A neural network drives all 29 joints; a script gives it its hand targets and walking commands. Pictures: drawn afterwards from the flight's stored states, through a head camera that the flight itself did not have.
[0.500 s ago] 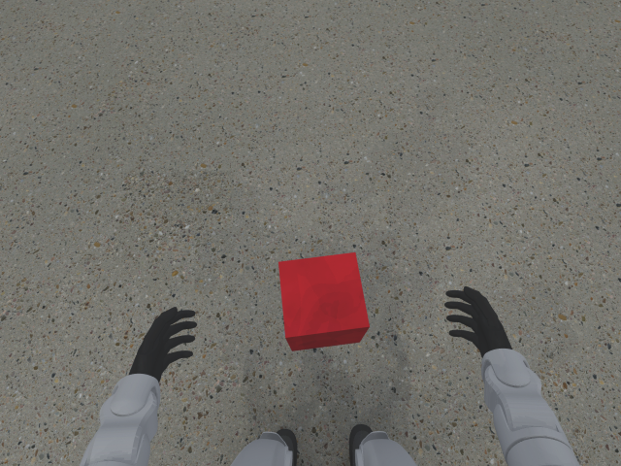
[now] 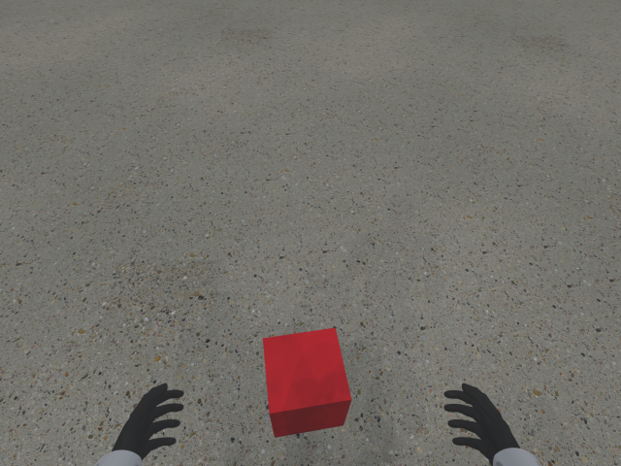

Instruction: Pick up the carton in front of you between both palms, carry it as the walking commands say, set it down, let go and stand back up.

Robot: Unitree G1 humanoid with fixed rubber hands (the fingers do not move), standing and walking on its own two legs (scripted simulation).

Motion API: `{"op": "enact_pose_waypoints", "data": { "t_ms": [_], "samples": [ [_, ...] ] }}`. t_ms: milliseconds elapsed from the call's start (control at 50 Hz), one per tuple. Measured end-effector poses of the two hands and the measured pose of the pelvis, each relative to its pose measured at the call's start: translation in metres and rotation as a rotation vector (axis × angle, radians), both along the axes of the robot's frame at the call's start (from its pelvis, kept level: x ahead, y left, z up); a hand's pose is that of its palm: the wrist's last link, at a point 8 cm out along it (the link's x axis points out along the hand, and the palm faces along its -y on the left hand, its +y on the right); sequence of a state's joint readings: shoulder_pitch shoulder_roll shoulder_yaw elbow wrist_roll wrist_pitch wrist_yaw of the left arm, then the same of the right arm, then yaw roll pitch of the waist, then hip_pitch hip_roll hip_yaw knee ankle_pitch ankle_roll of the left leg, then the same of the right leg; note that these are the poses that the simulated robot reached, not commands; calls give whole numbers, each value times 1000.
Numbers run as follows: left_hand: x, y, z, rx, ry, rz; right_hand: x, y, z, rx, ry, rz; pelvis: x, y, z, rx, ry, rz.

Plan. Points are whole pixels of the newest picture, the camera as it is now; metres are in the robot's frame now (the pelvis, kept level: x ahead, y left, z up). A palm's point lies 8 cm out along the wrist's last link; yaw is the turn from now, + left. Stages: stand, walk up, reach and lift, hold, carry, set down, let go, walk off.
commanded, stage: let go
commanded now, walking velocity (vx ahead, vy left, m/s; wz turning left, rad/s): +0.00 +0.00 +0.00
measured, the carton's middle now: (304, 383) +0.44 +0.01 -0.65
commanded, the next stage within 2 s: stand in 0.20 s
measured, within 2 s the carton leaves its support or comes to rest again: neither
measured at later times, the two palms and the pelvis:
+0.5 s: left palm out of the picture +0.15 +0.29 -0.09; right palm (538, 463) +0.14 -0.28 -0.08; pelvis +0.01 +0.01 -0.01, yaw +0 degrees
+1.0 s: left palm out of the picture +0.13 +0.30 -0.10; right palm out of the picture +0.14 -0.28 -0.08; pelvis +0.01 +0.01 +0.00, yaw +0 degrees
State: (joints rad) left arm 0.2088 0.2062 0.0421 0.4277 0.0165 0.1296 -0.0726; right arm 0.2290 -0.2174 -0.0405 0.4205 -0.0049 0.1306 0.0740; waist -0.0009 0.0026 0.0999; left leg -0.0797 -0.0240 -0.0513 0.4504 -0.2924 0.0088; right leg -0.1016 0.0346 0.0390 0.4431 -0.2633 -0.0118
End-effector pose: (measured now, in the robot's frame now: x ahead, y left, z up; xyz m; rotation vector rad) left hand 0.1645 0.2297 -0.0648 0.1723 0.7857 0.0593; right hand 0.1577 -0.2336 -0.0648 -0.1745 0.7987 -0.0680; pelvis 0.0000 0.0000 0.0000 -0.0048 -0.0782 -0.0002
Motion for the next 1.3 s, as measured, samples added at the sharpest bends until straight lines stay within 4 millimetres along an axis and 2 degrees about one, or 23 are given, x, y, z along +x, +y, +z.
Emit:
{"op": "enact_pose_waypoints", "data": {
  "t_ms": [220, 360, 480, 680, 840, 1300],
  "samples": [
    [-3, 9, 3, 57, 16, 33, -4, 3, -7, -22, -5, -1, -1, 2, -3, -2, -11, 10],
    [-10, 45, -14, 147, 43, 55, -16, -32, -14, -163, 65, -27, 3, 4, -6, -4, 61, 9],
    [-14, 61, -23, 172, 97, 57, -16, -49, -12, -216, 99, -43, 10, 7, -5, -6, 79, 7],
    [-11, 66, -29, 179, 130, 57, -7, -45, -15, -219, 111, -46, 19, 11, -4, -5, 77, 6],
    [-17, 70, -30, 185, 158, 69, -9, -44, -18, -216, 132, -47, 19, 12, -2, -3, 67, 7],
    [-59, 80, -34, 203, 254, 84, -50, -57, -24, -227, 229, -67, 1, 11, 4, 0, 38, 1]
  ]
}}
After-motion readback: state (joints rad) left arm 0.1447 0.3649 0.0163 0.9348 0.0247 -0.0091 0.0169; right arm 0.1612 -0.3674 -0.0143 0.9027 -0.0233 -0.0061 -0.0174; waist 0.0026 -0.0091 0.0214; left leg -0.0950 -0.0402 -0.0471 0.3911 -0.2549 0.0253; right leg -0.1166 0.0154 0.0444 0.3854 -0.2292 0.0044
